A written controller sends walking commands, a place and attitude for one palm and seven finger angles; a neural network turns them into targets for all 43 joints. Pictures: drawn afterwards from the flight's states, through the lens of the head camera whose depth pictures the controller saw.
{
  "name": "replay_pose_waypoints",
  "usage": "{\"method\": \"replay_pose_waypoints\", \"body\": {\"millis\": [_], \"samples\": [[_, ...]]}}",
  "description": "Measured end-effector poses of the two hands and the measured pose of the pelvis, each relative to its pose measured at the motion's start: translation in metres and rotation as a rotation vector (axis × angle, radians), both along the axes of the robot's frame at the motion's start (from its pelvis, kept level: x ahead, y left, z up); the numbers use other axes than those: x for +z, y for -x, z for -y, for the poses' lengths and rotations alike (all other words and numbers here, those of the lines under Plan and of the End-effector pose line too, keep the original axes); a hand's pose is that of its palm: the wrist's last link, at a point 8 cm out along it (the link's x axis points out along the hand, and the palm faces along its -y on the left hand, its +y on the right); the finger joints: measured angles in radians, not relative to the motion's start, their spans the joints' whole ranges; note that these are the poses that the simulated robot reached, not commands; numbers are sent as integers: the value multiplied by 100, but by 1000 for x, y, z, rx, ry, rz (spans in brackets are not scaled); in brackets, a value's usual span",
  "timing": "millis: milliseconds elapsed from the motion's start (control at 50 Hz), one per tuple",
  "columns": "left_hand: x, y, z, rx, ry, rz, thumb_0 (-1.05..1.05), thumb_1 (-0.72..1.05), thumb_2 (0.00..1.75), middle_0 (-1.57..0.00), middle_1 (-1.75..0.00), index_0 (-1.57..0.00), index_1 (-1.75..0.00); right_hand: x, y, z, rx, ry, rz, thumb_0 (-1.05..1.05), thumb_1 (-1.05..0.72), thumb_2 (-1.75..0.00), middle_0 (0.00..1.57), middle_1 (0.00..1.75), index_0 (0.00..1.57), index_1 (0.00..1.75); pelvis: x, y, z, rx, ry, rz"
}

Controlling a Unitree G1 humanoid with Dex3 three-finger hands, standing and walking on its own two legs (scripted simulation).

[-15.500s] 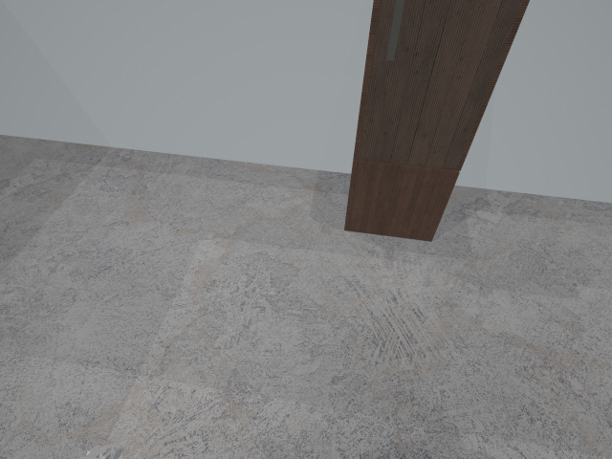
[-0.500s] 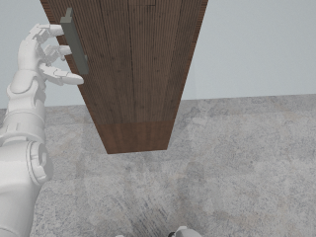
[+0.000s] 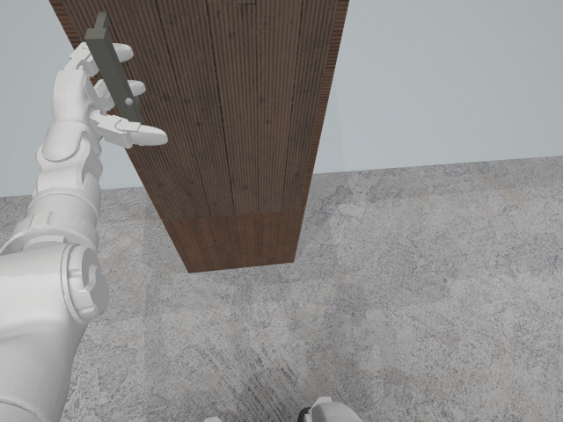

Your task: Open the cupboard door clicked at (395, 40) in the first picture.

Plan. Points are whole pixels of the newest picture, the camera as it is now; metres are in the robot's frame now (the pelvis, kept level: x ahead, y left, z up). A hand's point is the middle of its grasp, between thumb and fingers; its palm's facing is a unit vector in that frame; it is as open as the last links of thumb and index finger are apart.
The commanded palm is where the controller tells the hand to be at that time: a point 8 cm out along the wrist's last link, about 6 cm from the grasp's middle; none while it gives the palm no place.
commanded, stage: slide the fingers in behind the handle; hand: left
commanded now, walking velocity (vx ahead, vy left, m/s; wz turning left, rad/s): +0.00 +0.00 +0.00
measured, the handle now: (120, 76) +0.57 +0.18 +0.14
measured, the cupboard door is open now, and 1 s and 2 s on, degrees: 0 0 28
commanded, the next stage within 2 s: close the thumb around the handle in 0.36 s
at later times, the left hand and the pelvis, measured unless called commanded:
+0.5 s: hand (136, 98) +0.53 +0.15 +0.14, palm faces +0.01 -1.00 -0.01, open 13.9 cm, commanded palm +0.50 +0.20 +0.14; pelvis +0.00 +0.00 +0.00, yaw +0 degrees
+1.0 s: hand (136, 98) +0.53 +0.15 +0.14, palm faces +0.02 -1.00 -0.01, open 6.8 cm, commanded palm +0.50 +0.20 +0.14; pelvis +0.01 +0.00 +0.00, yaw +0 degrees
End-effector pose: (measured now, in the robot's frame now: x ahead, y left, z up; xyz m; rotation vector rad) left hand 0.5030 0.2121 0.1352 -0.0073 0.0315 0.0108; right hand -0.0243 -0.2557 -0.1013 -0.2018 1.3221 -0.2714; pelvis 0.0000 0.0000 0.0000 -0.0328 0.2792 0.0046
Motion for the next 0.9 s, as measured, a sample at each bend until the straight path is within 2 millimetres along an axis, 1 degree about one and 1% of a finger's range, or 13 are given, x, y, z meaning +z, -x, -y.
{"method": "replay_pose_waypoints", "body": {"millis": [120, 480, 560, 620, 700, 900], "samples": [[2, -3, 7, 1, -6, 15, -1, -50, 30, -30, -120, -30, -120, 1, 1, 4, -3, 9, 11, 1, -91, -89, 21, 30, 21, 30, -1, 2, 1, -4, -3, -4], [4, -2, 10, 2, -17, 23, -1, -49, 30, -29, -120, -31, -121, -1, -1, 3, 3, 0, 10, 1, -91, -89, 21, 30, 21, 30, 0, 0, 1, -3, -5, -7], [4, -2, 11, 9, -7, 22, -1, -46, 32, -29, -121, -30, -121, -1, -3, 2, 3, -5, 13, 1, -91, -89, 21, 30, 21, 30, 0, -1, 1, -4, -5, -3], [4, -2, 11, 12, -17, 20, -1, -39, 35, -30, -121, -30, -121, -2, -6, 2, 3, -7, 19, 1, -91, -89, 21, 30, 21, 30, 0, -2, 1, -4, -5, -2], [4, -1, 11, 15, -18, 19, -1, -24, 41, -31, -123, -30, -123, -3, -8, 1, 7, -11, 23, 1, -91, -89, 21, 30, 21, 30, 0, -2, 0, -3, -6, -1], [4, -1, 11, 12, -16, 20, 0, 26, 63, -34, -128, -33, -128, -3, -13, 1, 8, -12, 26, 1, -91, -89, 21, 30, 21, 30, 1, -5, 0, -4, -6, 1]]}}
